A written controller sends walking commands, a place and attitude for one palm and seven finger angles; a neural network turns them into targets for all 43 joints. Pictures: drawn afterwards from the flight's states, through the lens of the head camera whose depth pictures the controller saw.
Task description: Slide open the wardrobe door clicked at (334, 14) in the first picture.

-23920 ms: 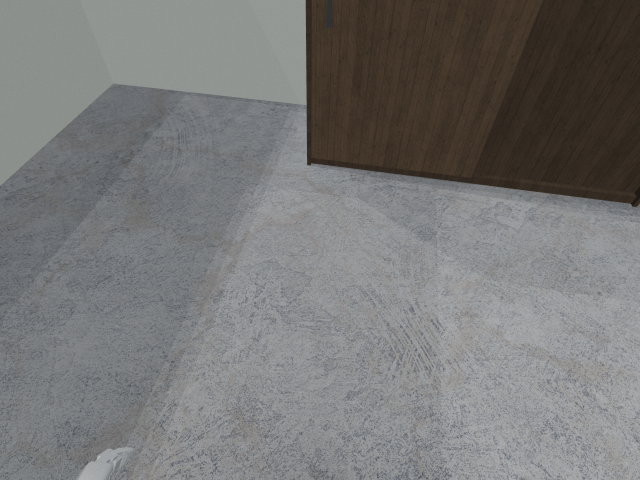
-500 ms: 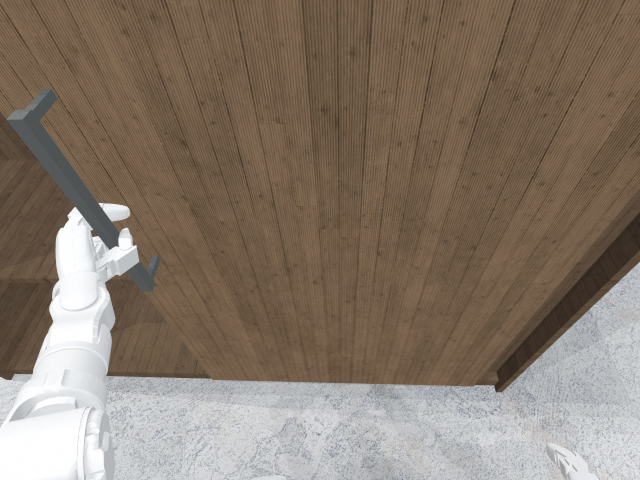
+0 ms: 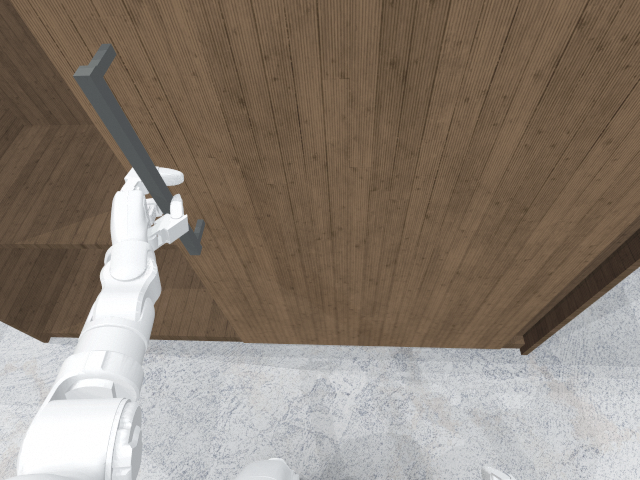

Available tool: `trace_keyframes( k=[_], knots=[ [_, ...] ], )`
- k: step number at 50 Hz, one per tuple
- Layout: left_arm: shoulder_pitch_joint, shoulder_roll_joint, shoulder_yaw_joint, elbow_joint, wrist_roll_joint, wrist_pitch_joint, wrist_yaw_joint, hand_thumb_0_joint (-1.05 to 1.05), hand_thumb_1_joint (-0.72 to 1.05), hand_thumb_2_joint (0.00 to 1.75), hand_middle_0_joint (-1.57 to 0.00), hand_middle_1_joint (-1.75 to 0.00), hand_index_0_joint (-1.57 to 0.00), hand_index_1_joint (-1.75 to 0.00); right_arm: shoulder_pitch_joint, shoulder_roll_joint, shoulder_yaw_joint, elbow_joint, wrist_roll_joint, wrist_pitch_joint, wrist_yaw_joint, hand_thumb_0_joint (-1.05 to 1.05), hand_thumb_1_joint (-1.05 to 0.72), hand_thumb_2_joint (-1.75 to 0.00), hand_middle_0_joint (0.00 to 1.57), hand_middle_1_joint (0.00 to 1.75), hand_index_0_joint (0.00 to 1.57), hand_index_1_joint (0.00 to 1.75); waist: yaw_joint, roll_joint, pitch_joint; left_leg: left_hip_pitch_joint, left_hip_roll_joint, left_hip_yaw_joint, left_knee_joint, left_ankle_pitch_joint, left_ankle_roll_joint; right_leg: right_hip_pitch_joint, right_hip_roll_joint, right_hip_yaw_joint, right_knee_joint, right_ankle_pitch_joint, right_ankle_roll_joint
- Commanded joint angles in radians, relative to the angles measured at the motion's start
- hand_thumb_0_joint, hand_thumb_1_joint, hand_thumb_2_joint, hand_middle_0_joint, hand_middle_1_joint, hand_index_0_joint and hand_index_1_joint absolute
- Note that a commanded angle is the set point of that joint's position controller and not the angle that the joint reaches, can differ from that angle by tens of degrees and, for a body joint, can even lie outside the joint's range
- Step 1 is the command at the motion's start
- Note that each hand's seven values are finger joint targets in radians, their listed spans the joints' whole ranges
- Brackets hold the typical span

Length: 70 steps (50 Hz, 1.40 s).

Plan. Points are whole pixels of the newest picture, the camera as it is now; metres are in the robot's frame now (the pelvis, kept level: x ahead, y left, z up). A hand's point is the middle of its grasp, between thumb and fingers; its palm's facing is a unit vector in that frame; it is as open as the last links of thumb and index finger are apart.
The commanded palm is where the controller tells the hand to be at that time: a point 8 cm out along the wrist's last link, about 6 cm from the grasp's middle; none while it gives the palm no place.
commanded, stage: stop walking and hold the door there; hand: left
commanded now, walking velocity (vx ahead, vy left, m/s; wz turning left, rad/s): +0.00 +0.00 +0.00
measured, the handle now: (159, 173) +0.47 +0.25 +0.09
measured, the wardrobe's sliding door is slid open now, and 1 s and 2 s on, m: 0.68 0.68 0.68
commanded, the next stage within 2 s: loosen the grip on the handle in 0.44 s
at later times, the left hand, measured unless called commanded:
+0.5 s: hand (176, 221) +0.41 +0.22 +0.06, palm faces +0.17 -0.96 -0.23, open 5.5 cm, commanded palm +0.38 +0.25 +0.05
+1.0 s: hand (173, 217) +0.42 +0.22 +0.06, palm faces +0.17 -0.96 -0.23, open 13.2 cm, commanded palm +0.38 +0.27 +0.07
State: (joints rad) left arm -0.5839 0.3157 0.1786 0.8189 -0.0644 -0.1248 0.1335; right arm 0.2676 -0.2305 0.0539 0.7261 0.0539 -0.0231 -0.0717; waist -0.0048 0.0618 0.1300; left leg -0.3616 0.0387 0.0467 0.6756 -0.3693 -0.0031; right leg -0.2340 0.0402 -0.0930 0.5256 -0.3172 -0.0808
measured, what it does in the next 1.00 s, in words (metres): stands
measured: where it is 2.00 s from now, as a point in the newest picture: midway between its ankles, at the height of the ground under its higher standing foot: outside the picture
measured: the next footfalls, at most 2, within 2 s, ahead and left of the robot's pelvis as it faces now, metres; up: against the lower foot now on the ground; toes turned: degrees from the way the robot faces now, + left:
none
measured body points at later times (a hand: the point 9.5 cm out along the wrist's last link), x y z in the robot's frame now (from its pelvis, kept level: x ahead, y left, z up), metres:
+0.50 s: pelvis +0.01 +0.04 +0.00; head +0.03 +0.03 +0.45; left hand +0.40 +0.27 +0.08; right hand +0.11 -0.21 -0.12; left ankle +0.02 +0.15 -0.73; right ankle -0.02 -0.06 -0.73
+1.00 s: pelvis -0.02 +0.03 -0.01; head +0.01 +0.04 +0.44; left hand +0.40 +0.27 +0.08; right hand +0.03 -0.25 -0.12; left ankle +0.02 +0.14 -0.73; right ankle -0.02 -0.06 -0.73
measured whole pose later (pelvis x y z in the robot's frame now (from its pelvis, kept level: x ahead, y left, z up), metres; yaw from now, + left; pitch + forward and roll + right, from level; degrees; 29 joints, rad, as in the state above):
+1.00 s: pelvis -0.02 +0.03 -0.01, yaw -1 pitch +6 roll +0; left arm -0.62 0.35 0.22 0.89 0.03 -0.09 0.08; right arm 0.35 -0.28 -0.02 0.70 0.04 -0.05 -0.03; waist -0.08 -0.01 -0.05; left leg -0.47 0.04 0.09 0.61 -0.25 0.02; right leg -0.41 0.01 -0.06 0.61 -0.31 -0.03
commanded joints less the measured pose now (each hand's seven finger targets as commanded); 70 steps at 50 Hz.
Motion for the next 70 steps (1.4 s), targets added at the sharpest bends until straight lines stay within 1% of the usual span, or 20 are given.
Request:
trace_keyframes(
  k=[1,3,5,6,12,26,27,28,29,30,32,33,36,39,43,46,47,60,64,70],
  knots=[
    [-0.278,0.193,0.018,-0.151,0.030,-0.060,-0.030,0.00,0.90,0.90,-0.45,-1.40,-0.45,-1.40,-0.020,-0.156,-0.066,-0.114,-0.018,-0.052,-0.043,0.00,-0.90,-0.90,0.20,0.30,0.20,0.30,-0.007,-0.095,-0.411,0.102,0.045,-0.005,-0.191,0.237,0.004,0.273,-0.248,0.168,0.024,0.748,0.007],
    [-0.326,0.096,-0.072,-0.230,0.016,-0.065,-0.041,0.00,0.90,0.90,-0.45,-1.40,-0.45,-1.40,-0.029,-0.169,-0.077,-0.120,-0.017,-0.050,-0.043,0.00,-0.90,-0.90,0.20,0.30,0.20,0.30,-0.008,-0.002,-0.438,0.307,0.152,-0.100,-0.199,0.673,0.062,0.108,-0.150,0.102,0.054,0.508,0.087],
    [-0.267,-0.004,-0.133,-0.176,0.004,-0.060,-0.053,0.00,0.90,0.90,-0.45,-1.40,-0.45,-1.40,-0.029,-0.156,-0.073,-0.119,-0.016,-0.042,-0.036,0.00,-0.90,-0.90,0.20,0.30,0.20,0.30,-0.020,0.043,-0.388,0.320,0.210,-0.164,-0.188,0.666,0.111,0.028,-0.090,0.097,0.001,0.214,0.101],
    [-0.247,0.064,-0.082,-0.155,0.013,-0.058,-0.047,0.00,0.90,0.90,-0.45,-1.40,-0.45,-1.40,-0.027,-0.174,-0.076,-0.113,-0.023,-0.039,-0.038,0.00,-0.90,-0.90,0.20,0.30,0.20,0.30,-0.015,0.063,-0.366,0.279,0.215,-0.171,-0.206,0.633,0.108,0.031,-0.092,0.096,-0.017,0.191,0.092],
    [-0.245,0.048,-0.114,-0.192,0.014,-0.057,-0.040,0.00,0.90,0.90,-0.45,-1.40,-0.45,-1.40,-0.023,-0.184,-0.084,-0.130,-0.020,-0.037,-0.045,0.00,-0.90,-0.90,0.20,0.30,0.20,0.30,-0.025,-0.014,-0.428,0.273,0.169,-0.103,-0.194,0.609,0.042,0.102,-0.127,0.114,-0.045,0.377,0.070],
    [-0.229,0.031,-0.131,-0.138,0.011,-0.048,-0.046,0.00,0.90,0.90,-0.45,-1.40,-0.45,-1.40,-0.018,-0.172,-0.074,-0.134,-0.027,-0.013,-0.052,0.00,-0.90,-0.90,0.20,0.30,0.20,0.30,-0.025,-0.039,-0.425,0.277,0.160,-0.070,-0.208,0.579,0.033,0.061,-0.128,0.110,-0.061,0.397,0.077],
    [-0.786,0.755,0.436,-0.399,0.132,-0.090,-0.033,0.00,0.90,0.90,-0.45,-1.40,-0.45,-1.40,0.021,-0.210,-0.179,-0.172,-0.044,-0.037,-0.011,0.00,-0.90,-0.90,0.20,0.30,0.20,0.30,0.027,-0.235,-0.295,0.230,0.116,-0.027,-0.155,0.464,0.074,-0.041,-0.129,0.211,-0.145,0.428,0.101],
    [-0.644,0.244,0.049,0.036,0.150,0.024,-0.101,0.00,0.78,0.84,-0.45,-1.40,-0.45,-1.40,-0.052,-0.182,-0.114,-0.132,-0.049,-0.098,0.007,0.00,-0.90,-0.90,0.20,0.30,0.20,0.30,-0.106,-0.302,-0.549,0.221,-0.021,-0.006,-0.248,0.728,0.079,0.050,-0.017,0.060,0.065,0.782,0.049],
    [-0.496,0.300,0.166,-0.044,0.082,0.032,-0.108,0.00,0.66,0.78,-0.45,-1.40,-0.45,-1.40,0.060,-0.212,-0.146,-0.115,-0.020,-0.107,0.015,0.00,-0.90,-0.90,0.20,0.30,0.20,0.30,-0.033,-0.214,-0.595,0.326,0.006,-0.019,-0.197,0.844,0.046,0.016,-0.031,0.021,0.048,0.632,0.053],
    [-0.330,0.095,0.060,-0.047,0.088,0.030,-0.133,0.00,0.54,0.73,-0.45,-1.40,-0.45,-1.40,0.075,-0.177,-0.134,-0.114,-0.027,-0.101,0.024,0.00,-0.90,-0.90,0.20,0.30,0.20,0.30,-0.047,-0.197,-0.546,0.330,0.020,-0.042,-0.137,0.912,0.025,-0.097,-0.026,0.011,0.047,0.525,0.072],
    [-0.343,0.196,0.146,-0.176,0.058,-0.016,-0.120,0.00,0.30,0.61,-0.45,-1.40,-0.45,-1.40,0.044,-0.185,-0.139,-0.112,-0.044,-0.098,0.043,0.00,-0.90,-0.90,0.20,0.30,0.20,0.30,0.009,0.103,-0.602,0.418,0.014,-0.028,-0.118,0.825,0.018,-0.116,-0.039,0.061,0.000,0.386,0.061],
    [-0.340,0.183,0.117,-0.196,0.066,-0.029,-0.104,0.00,0.17,0.55,-0.45,-1.40,-0.45,-1.40,0.036,-0.171,-0.133,-0.117,-0.043,-0.095,0.049,0.00,-0.90,-0.90,0.20,0.30,0.20,0.30,-0.003,0.122,-0.553,0.373,0.002,-0.015,-0.113,0.712,0.023,-0.119,-0.037,0.060,-0.010,0.378,0.058],
    [-0.324,0.102,0.006,-0.173,0.119,-0.037,-0.077,0.00,-0.19,0.37,-0.45,-1.40,-0.45,-1.40,0.054,-0.168,-0.135,-0.138,-0.033,-0.081,0.070,0.00,-0.90,-0.90,0.20,0.30,0.20,0.30,-0.040,-0.014,-0.491,0.226,-0.005,-0.015,-0.103,0.498,0.045,-0.156,-0.029,0.042,0.007,0.319,0.058],
    [-0.347,0.206,0.083,-0.145,0.101,-0.024,-0.049,0.00,-0.55,0.20,-0.42,-1.37,-0.42,-1.37,0.034,-0.189,-0.133,-0.157,-0.022,-0.070,0.056,0.00,-0.90,-0.90,0.20,0.30,0.20,0.30,-0.033,-0.092,-0.467,0.122,-0.019,-0.011,-0.132,0.265,0.052,-0.127,-0.033,0.058,-0.016,0.189,0.059],
    [-0.417,0.157,0.011,-0.149,0.086,-0.021,-0.052,0.00,-0.55,0.20,-0.37,-1.30,-0.37,-1.30,0.031,-0.180,-0.120,-0.162,-0.011,-0.083,0.044,0.00,-0.90,-0.90,0.20,0.30,0.20,0.30,-0.051,-0.051,-0.437,0.099,-0.028,0.001,-0.137,0.157,0.058,-0.175,-0.033,0.077,-0.041,0.077,0.063],
    [-0.388,0.191,0.035,-0.155,0.084,-0.024,-0.048,0.00,-0.55,0.20,-0.33,-1.25,-0.33,-1.25,0.045,-0.184,-0.121,-0.162,-0.012,-0.082,0.037,0.00,-0.90,-0.90,0.20,0.30,0.20,0.30,-0.039,-0.049,-0.462,0.098,-0.030,0.003,-0.134,0.182,0.061,-0.147,-0.033,0.082,-0.037,0.106,0.061],
    [-0.479,0.308,0.109,-0.134,0.091,-0.028,-0.043,0.00,-0.55,0.20,-0.32,-1.23,-0.32,-1.23,0.060,-0.198,-0.116,-0.143,-0.014,-0.078,0.028,0.00,-0.90,-0.90,0.20,0.30,0.20,0.30,-0.056,-0.085,-0.442,0.073,-0.029,0.000,-0.130,0.173,0.066,-0.147,-0.036,0.088,-0.041,0.106,0.067],
    [-0.402,0.195,0.059,-0.157,0.066,-0.064,-0.060,0.00,-0.55,0.20,-0.25,-1.15,-0.25,-1.15,0.102,-0.180,-0.120,-0.130,-0.022,-0.074,0.037,0.00,-0.90,-0.90,0.20,0.30,0.20,0.30,-0.050,-0.058,-0.516,0.154,-0.021,-0.029,-0.081,0.382,0.056,-0.157,-0.020,0.062,0.025,0.305,0.065],
    [-0.429,0.347,0.165,-0.096,0.098,-0.050,-0.062,0.00,-0.55,0.20,-0.25,-1.15,-0.25,-1.15,0.108,-0.192,-0.113,-0.138,-0.024,-0.050,0.027,0.00,-0.90,-0.90,0.20,0.30,0.20,0.30,-0.039,-0.087,-0.476,0.074,-0.029,-0.025,-0.079,0.326,0.061,-0.147,-0.028,0.070,0.033,0.280,0.066],
    [-0.443,0.301,0.126,-0.167,0.087,-0.112,-0.102,0.00,-0.55,0.20,-0.25,-1.15,-0.25,-1.15,0.112,-0.179,-0.113,-0.141,-0.023,-0.049,0.025,0.00,-0.90,-0.90,0.20,0.30,0.20,0.30,-0.047,0.024,-0.560,0.186,-0.015,-0.048,-0.047,0.434,0.047,-0.195,-0.017,0.062,0.060,0.298,0.059]
  ],
)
